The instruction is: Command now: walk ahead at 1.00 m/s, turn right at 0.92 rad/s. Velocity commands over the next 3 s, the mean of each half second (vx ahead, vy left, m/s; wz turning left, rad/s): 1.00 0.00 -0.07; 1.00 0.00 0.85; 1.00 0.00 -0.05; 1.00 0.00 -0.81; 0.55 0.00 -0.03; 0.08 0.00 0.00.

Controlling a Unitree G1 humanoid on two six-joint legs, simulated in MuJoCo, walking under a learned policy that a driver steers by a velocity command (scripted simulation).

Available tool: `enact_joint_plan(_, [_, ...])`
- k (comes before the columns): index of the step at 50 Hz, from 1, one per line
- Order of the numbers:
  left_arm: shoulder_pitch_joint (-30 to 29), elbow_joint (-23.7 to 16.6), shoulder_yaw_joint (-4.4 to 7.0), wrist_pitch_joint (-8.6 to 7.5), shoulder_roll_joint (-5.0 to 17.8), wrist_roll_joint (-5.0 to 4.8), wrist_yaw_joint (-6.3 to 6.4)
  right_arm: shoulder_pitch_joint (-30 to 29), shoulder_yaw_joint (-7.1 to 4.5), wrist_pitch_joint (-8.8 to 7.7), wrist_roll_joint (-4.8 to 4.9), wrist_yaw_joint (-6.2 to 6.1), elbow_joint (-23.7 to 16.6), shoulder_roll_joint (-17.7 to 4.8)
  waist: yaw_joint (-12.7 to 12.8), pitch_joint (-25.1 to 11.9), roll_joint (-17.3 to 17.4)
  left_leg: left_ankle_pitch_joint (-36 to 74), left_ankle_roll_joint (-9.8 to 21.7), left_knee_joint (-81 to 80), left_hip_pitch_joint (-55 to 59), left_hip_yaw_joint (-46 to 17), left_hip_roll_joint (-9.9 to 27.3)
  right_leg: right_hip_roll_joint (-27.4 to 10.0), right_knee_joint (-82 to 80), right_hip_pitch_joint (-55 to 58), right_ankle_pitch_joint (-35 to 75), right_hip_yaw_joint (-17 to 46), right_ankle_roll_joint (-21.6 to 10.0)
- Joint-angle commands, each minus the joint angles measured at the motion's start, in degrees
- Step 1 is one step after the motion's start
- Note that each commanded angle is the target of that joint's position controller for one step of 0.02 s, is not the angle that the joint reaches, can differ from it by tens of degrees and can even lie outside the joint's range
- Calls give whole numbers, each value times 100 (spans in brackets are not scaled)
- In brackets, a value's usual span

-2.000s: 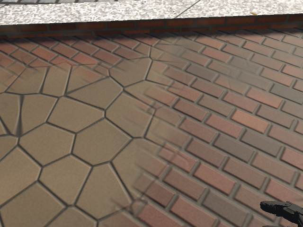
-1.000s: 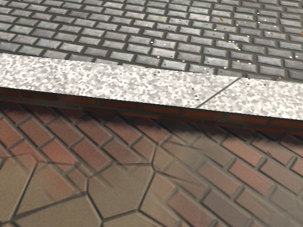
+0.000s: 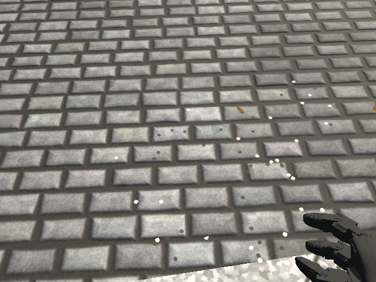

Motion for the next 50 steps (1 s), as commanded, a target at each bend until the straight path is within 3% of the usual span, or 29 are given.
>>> enact_joint_plan(1, [-513,-989,-137,-305,225,-136,33,3145,-599,463,-300,-102,830,-1177,-1127,-1640,1633,7505,1538,1446,6363,-1656,2994,-738,4391,-5656,-1672,-768,409])
enact_joint_plan(2, [-1286,-1270,-214,-265,63,-339,88,3325,-651,529,-396,-168,950,-1092,-1442,-1329,1694,5331,1617,701,6150,-1941,2975,-1190,5373,-6496,-1688,-857,486])
enact_joint_plan(3, [-2124,-1661,-332,-134,-231,-323,124,3092,-598,520,-387,-185,1168,-839,-1391,-419,1176,4112,1273,2,5393,-1525,2706,-1406,5857,-7082,-1949,-901,492])
enact_joint_plan(6, [-3212,-2731,-787,12,-1025,-90,-89,1934,-169,322,-160,-158,1874,-15,-185,1662,886,3575,486,-1409,1579,1,1777,-1694,5514,-6535,-3040,-1065,314])
enact_joint_plan(8, [-2339,-2745,-838,-181,-758,133,-292,679,-202,396,-33,-265,1809,-428,814,1093,299,4363,478,-2298,-1605,1096,783,-1418,3008,-2548,-800,-1875,214])
enact_joint_plan(9, [-1487,-2511,-713,-266,-403,122,-329,1179,-391,282,80,-240,1734,-1322,1032,19,360,6307,875,-2159,-2275,883,809,-1055,1938,320,398,-2038,173])
enact_joint_plan(10, [-58,-1944,-234,-236,316,199,-269,1134,-664,164,66,-91,1638,-2281,1846,-1293,829,9684,1167,-1182,-1998,753,1068,-334,2064,2654,591,-2462,82])
enact_joint_plan(11, [870,-1672,102,-93,913,148,-108,1026,-797,118,239,17,1561,-2703,2493,-1923,782,9943,934,449,-1480,371,1124,-507,954,3357,585,-1677,-137])
enact_joint_plan(12, [1591,-1263,297,-13,1468,112,28,1036,-696,128,113,37,1579,-2065,2357,-2343,-287,4502,537,3099,-1310,-243,601,-1204,33,3758,665,-82,-341])
enact_joint_plan(13, [1536,-1081,264,-112,1831,391,116,1762,-501,9,106,232,1363,-1218,1433,-3427,-3395,-145,740,5979,-1745,-1088,-570,-2890,-2158,3773,421,3349,-778])
enact_joint_plan(14, [1089,-1181,47,-228,1030,380,36,1777,-647,-54,314,388,1520,-1487,1278,-2906,-2118,-260,858,7445,-2344,-1419,-637,-3144,-3074,3322,-412,3843,-870])
enact_joint_plan(15, [826,-890,16,-321,938,229,-72,1075,-590,-7,436,338,1178,-1012,1123,-1286,-1355,-310,775,8070,-3321,-883,-630,-3210,-3378,2389,-569,3387,-876])
enact_joint_plan(16, [498,-625,-35,-381,668,110,-177,877,-370,58,308,254,997,-347,687,-144,-376,-263,773,8298,-3667,-691,-338,-3116,-3263,1273,28,2489,-716])
enact_joint_plan(17, [6,-369,-160,-376,52,232,-275,932,-286,214,233,212,1054,-108,209,420,191,302,786,8431,-3723,-530,-74,-2839,-2915,462,579,1232,-543])
enact_joint_plan(19, [-256,-106,-226,-380,-512,324,-356,1645,-218,478,430,256,1043,37,-311,531,-126,414,719,8098,-3531,-440,90,-2574,-3010,154,1604,-133,-357])
enact_joint_plan(21, [-539,204,-300,-434,-883,272,-322,1774,-285,711,444,238,1134,-70,-630,623,82,494,898,7248,-3691,-384,209,-2155,-3443,349,1963,-1323,116])
enact_joint_plan(25, [-759,236,-63,-555,-67,381,83,1060,-349,727,182,295,633,-373,-605,850,-85,1745,618,4363,-2799,555,47,-1573,-4530,182,2879,-2737,350])
enact_joint_plan(29, [-256,319,184,-571,983,257,323,502,-411,557,290,440,390,-467,-490,240,-357,2135,768,2151,-1567,1430,-365,-1959,-4021,1651,6411,-2928,501])
enact_joint_plan(32, [-825,93,395,-359,1393,163,339,1988,-752,783,345,416,664,-1225,-1402,-310,-1045,1264,1052,1989,-64,1496,-627,-2346,-2140,2202,8936,-2791,338])
enact_joint_plan(33, [-1264,-88,408,-367,1375,134,254,3381,-961,911,271,352,1101,-1606,-2002,-740,-860,1231,1332,1652,1480,1069,-530,-2214,-476,1602,8635,-2620,186])
enact_joint_plan(34, [-1752,-175,260,-450,791,74,129,4110,-955,980,222,274,1458,-1486,-2308,-356,231,1675,1660,699,2388,478,-196,-1250,2338,285,4051,-2613,308])
enact_joint_plan(35, [-1601,-508,-86,-668,-571,241,-23,3582,-702,848,-96,390,1591,-1119,-1148,376,2218,2399,1727,1353,2528,-580,-417,-362,4525,-1983,-1010,-1763,263])
enact_joint_plan(36, [-501,-962,-219,-878,-611,34,-142,2754,-566,617,-177,381,1065,-933,-219,-831,2365,-447,2916,204,3131,-3649,600,-289,5085,-3182,-998,-496,131])
enact_joint_plan(37, [-1033,-1038,-109,-1002,97,-60,-181,2659,-611,538,-42,396,866,-795,-523,-597,1173,-1971,2777,-1001,2759,-4459,881,-536,4642,-3446,-488,-387,-53])
enact_joint_plan(38, [-1314,-1103,-40,-1016,341,-93,-172,2458,-613,437,45,418,833,-819,-279,-63,-50,-2364,2478,-1311,1926,-4399,927,-795,3795,-3373,120,-419,-84])
enact_joint_plan(39, [-1328,-1043,-51,-954,271,52,-110,2131,-607,351,81,433,755,-894,-8,197,-772,-2182,2319,-1302,1057,-4205,804,-1025,3235,-2976,448,-386,32])
enact_joint_plan(43, [-1540,-1118,21,-670,409,254,135,1805,-521,293,69,170,665,-746,168,750,-412,-509,2136,-1355,-868,-2827,10,-1413,1507,-2167,771,-545,593])
enact_joint_plan(46, [-2896,-1536,-69,-687,42,349,153,2138,-504,400,179,-38,859,-678,-459,852,58,536,1772,-1216,-1363,-1924,-556,-1112,-685,-1354,2228,-965,818])
enact_joint_plan(50, [-3205,-1671,116,-703,143,11,47,2436,-577,497,274,-75,1096,-742,-756,316,640,410,1399,-724,-711,-2201,-536,-606,-2427,-196,2951,-910,941])
Next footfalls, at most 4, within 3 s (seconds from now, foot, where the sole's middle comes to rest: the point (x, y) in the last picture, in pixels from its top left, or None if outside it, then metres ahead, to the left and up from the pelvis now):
0.22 right None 0.35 -0.12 -0.65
0.68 left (203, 185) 0.78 0.02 -0.64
1.10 right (210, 102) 1.21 0.00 -0.64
1.48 left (131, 86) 1.31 0.36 -0.64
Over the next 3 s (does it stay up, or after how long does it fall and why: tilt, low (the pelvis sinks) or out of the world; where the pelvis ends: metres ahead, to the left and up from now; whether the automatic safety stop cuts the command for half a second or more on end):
stays up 2.11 0.22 0.13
